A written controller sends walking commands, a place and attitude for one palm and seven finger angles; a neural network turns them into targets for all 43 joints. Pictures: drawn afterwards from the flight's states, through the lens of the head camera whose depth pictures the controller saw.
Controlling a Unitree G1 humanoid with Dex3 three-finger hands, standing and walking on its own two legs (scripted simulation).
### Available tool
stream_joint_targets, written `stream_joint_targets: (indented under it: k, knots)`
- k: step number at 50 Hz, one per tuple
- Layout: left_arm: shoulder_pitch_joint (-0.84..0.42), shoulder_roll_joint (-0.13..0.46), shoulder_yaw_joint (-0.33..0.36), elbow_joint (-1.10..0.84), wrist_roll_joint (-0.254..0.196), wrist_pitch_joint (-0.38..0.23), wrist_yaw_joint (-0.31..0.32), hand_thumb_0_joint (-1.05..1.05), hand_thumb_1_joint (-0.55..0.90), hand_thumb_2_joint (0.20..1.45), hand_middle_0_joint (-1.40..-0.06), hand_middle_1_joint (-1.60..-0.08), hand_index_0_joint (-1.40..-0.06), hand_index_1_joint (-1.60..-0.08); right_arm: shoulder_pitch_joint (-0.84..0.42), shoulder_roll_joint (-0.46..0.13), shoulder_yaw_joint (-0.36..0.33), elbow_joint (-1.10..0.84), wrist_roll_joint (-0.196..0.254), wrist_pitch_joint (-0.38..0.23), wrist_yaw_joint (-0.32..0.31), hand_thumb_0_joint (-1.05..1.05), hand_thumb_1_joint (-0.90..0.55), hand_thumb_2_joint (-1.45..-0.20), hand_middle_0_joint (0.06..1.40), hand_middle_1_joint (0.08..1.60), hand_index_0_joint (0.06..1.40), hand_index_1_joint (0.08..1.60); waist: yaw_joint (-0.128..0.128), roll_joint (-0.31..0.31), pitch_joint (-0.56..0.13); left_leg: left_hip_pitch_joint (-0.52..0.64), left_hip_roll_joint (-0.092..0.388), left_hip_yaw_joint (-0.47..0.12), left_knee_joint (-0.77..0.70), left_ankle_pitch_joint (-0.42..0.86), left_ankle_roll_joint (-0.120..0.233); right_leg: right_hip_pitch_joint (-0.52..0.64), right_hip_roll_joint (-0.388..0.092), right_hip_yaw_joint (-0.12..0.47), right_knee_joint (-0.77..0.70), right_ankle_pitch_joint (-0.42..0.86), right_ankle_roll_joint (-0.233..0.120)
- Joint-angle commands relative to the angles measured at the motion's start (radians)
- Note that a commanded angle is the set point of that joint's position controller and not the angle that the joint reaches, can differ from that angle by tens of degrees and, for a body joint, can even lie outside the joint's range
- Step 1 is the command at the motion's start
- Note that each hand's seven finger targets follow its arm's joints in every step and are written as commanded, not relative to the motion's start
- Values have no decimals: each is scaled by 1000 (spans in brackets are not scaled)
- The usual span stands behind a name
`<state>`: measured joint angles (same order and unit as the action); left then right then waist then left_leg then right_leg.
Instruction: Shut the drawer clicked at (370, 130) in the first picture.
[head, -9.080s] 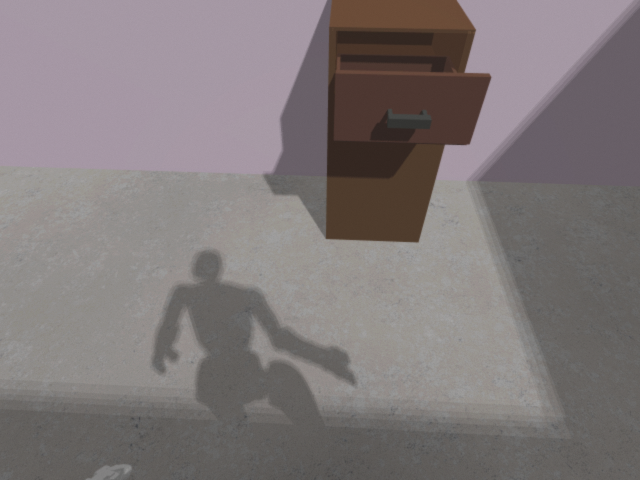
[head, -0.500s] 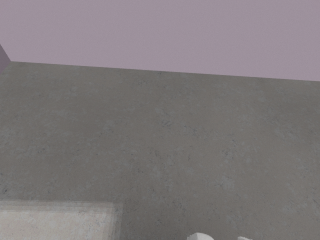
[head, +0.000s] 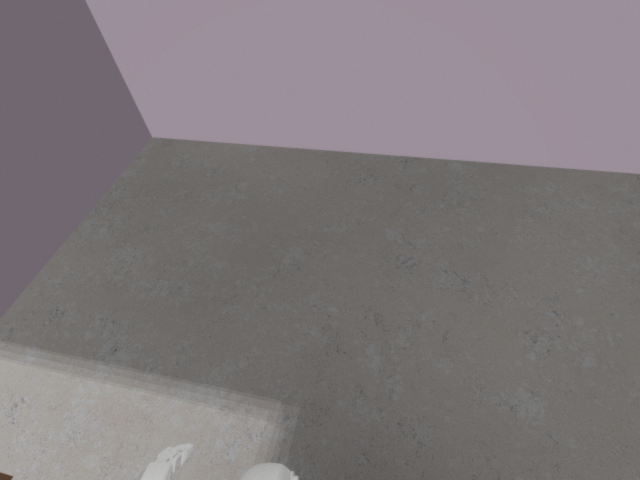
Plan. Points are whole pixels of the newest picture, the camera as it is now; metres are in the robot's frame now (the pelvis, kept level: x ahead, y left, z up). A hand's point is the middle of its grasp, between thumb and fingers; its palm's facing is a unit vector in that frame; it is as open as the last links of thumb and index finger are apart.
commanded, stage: turn to face it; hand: left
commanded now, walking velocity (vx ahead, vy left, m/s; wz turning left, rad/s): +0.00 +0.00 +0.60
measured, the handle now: out of the picture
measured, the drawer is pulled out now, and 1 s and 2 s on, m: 0.28 0.28 0.28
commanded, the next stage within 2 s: none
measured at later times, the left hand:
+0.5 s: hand out of the picture -0.05 +0.29 -0.18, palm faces +0.35 -0.90 -0.25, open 7.4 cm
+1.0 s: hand out of the picture +0.02 +0.23 -0.13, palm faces +0.53 -0.80 -0.30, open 7.3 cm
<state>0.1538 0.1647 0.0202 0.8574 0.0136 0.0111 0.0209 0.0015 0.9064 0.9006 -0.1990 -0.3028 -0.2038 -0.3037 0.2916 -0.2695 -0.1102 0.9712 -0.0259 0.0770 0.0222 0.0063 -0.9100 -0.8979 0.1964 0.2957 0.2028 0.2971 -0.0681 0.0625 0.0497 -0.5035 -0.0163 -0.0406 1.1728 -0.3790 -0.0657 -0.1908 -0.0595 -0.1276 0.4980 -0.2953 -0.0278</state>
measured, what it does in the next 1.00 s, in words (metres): steps on the spot, turning left: left foot, then right foot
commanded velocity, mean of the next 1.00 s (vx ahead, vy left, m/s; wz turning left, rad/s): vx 0.00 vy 0.00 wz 0.60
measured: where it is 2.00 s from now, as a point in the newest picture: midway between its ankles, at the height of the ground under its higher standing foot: outside the picture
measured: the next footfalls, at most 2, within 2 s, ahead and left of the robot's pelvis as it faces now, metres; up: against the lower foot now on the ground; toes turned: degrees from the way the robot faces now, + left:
left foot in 0.32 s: +0.01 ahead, +0.15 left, +0.00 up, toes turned +17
right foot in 0.88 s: +0.10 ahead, -0.06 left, +0.00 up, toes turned +29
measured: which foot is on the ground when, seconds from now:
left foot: up 0.00-0.30, down 0.32-0.88, up 0.90-1.00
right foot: down 0.00-0.32, up 0.34-0.86, down 0.88-1.00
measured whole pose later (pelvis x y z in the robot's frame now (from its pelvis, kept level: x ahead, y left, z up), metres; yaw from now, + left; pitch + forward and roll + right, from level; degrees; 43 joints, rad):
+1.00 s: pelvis +0.02 +0.00 +0.00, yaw +35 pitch -1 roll +2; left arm 0.15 0.17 0.03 0.84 0.01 0.01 0.02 0.00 0.91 0.90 -0.20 -0.30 -0.20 -0.30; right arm 0.29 -0.27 -0.11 0.96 -0.03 0.07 0.02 0.01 -0.91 -0.90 0.20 0.30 0.20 0.30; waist -0.06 0.07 0.06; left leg -0.49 -0.06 -0.07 1.10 -0.42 -0.05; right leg -0.22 -0.05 -0.09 0.53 -0.30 -0.03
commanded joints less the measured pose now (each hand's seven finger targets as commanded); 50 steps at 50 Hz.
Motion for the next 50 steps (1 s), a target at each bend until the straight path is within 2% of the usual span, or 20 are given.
stream_joint_targets:
  k: [1, 11, 14, 15, 16, 17, 18, 19, 22, 26, 31, 36, 39, 41, 42, 43, 44, 45, 48, 50]
  knots:
    - [36, 186, 58, -54, 2, -26, 18, 0, 900, 900, -200, -300, -200, -300, -45, -56, -7, -74, 5, -10, 6, 0, -900, -900, 200, 300, 200, 300, 57, -239, 16, -88, 50, 11, 40, 42, -21, 41, -253, 124, -205, 269, -62]
    - [153, 260, 84, 0, 20, -12, 11, 0, 900, 900, -200, -300, -200, -300, -212, -28, 27, -137, 18, -34, 8, 0, -900, -900, 200, 300, 200, 300, 122, -284, -66, 72, 41, 126, -409, -66, 4, 151, -317, 42, -70, 527, -91]
    - [151, 270, 89, 7, 10, -4, 6, 0, 900, 900, -200, -300, -200, -300, -139, -59, 24, -128, 14, -48, 3, 0, -900, -900, 200, 300, 200, 300, 78, -247, -126, 268, 19, 153, -670, 129, 27, 101, -293, -37, 80, 509, -21]
    - [144, 251, 86, -1, 2, 0, 4, 0, 900, 900, -200, -300, -200, -300, -61, -119, 8, -109, 11, -58, 2, 0, -900, -900, 200, 300, 200, 300, 30, -127, -176, 455, 80, 69, -772, 297, 56, -31, -264, -67, 250, 371, 26]
    - [124, 182, 72, -44, -5, 2, -4, 0, 900, 900, -200, -300, -200, -300, 7, -242, -24, -108, 8, -66, -5, 0, -900, -900, 200, 300, 200, 300, -11, 216, -204, 641, 364, -297, -791, 676, 166, -355, -108, -79, 490, -249, 112]
    - [65, 175, 57, -73, 4, 13, 1, 0, 900, 900, -200, -300, -200, -300, 69, -285, -31, -81, 18, -57, -12, 0, -900, -900, 200, 300, 200, 300, -35, 213, -219, 619, 448, -362, -767, 925, 269, -426, -73, 32, 616, -405, 119]
    - [50, 194, 61, -72, 8, 22, 5, 0, 900, 900, -200, -300, -200, -300, 48, -257, -21, -76, 15, -55, -18, 0, -900, -900, 200, 300, 200, 300, -21, 127, -187, 560, 427, -290, -768, 820, 285, -421, -93, 80, 671, -350, 110]
    - [24, 184, 66, -56, 7, 24, 7, 0, 900, 900, -200, -300, -200, -300, -6, -222, -13, -92, 11, -59, -29, 0, -900, -900, 200, 300, 200, 300, -11, 181, -126, 481, 359, -275, -786, 749, 266, -428, -92, 100, 687, -283, 113]
    - [67, 197, 74, -16, 6, 21, -8, 0, 900, 900, -200, -300, -200, -300, -127, -157, 14, -130, 11, -66, -36, 0, -900, -900, 200, 300, 200, 300, 53, 118, -57, 388, 242, -180, -807, 677, 204, -386, -70, 113, 708, -114, 124]
    - [77, 199, 72, -10, 5, 24, -5, 0, 900, 900, -200, -300, -200, -300, -109, -156, 14, -132, 14, -68, -33, 0, -900, -900, 200, 300, 200, 300, 61, 49, -65, 361, 217, -203, -843, 555, 206, -352, -52, 127, 658, -52, 136]
    - [4, 190, 71, -51, 3, 21, 1, 0, 900, 900, -200, -300, -200, -300, -63, -156, 5, -124, 9, -63, -29, 0, -900, -900, 200, 300, 200, 300, 40, 76, -48, 353, 219, -307, -856, 430, 234, -358, -34, 143, 553, -75, 141]
    - [-67, 165, 62, -92, -4, 13, 4, 0, 900, 900, -200, -300, -200, -300, -23, -156, -6, -112, 1, -59, -31, 0, -900, -900, 200, 300, 200, 300, 20, 85, -71, 373, 213, -393, -810, 517, 253, -310, 9, 146, 397, -142, 128]
    - [-24, 152, 59, -90, -13, 5, 8, 0, 900, 900, -200, -300, -200, -300, -48, -156, -10, -120, 0, -54, -33, 0, -900, -900, 200, 300, 200, 300, 41, 110, -113, 327, 190, -413, -762, 603, 241, -170, 46, 135, 230, -131, 112]
    - [37, 166, 62, -76, -17, -6, 10, 0, 900, 900, -200, -300, -200, -300, -66, -144, -12, -123, 7, -53, -32, 0, -900, -900, 200, 300, 200, 300, 76, 74, -125, 237, 148, -406, -704, 573, 201, -7, 58, 127, 24, 8, 106]
    - [83, 187, 69, -66, -15, -17, 13, 0, 900, 900, -200, -300, -200, -300, -64, -119, -9, -125, 14, -55, -29, 0, -900, -900, 200, 300, 200, 300, 98, 16, -153, 156, 103, -373, -646, 445, 152, 139, 10, 156, -135, 117, 100]
    - [104, 271, 86, -61, -1, -27, 21, 0, 900, 900, -200, -300, -200, -300, -34, -54, -1, -131, 25, -58, -22, 0, -900, -900, 200, 300, 200, 300, 105, -213, -183, -37, 3, -224, -486, 109, 74, 325, -219, 346, -219, 128, 38]
    - [108, 325, 93, -68, 6, -22, 25, 0, 900, 900, -200, -300, -200, -300, -43, -45, -2, -155, 18, -55, -25, 0, -900, -900, 200, 300, 200, 300, 110, -356, -148, -134, -89, -59, -253, -224, 19, 250, -446, 548, -224, 250, -83]
    - [88, 305, 86, -79, 2, -14, 25, 0, 900, 900, -200, -300, -200, -300, -47, -87, -13, -150, 6, -48, -24, 0, -900, -900, 200, 300, 200, 300, 96, -244, -114, -93, -34, -89, -86, -211, 28, 106, -445, 482, -215, 227, -134]
    - [-49, 199, 62, -100, -2, -18, 20, 0, 900, 900, -200, -300, -200, -300, -19, -69, -14, -89, 0, -21, -4, 0, -900, -900, 200, 300, 200, 300, 30, -208, 9, -83, 24, -45, 76, -23, 11, -29, -278, 263, -225, 137, -78]
    - [-23, 184, 56, -89, 1, -24, 15, 0, 900, 900, -200, -300, -200, -300, -13, -55, -8, -83, 2, -18, 4, 0, -900, -900, 200, 300, 200, 300, 34, -236, 11, -84, 26, -15, 80, 28, -3, -11, -237, 165, -205, 221, -59]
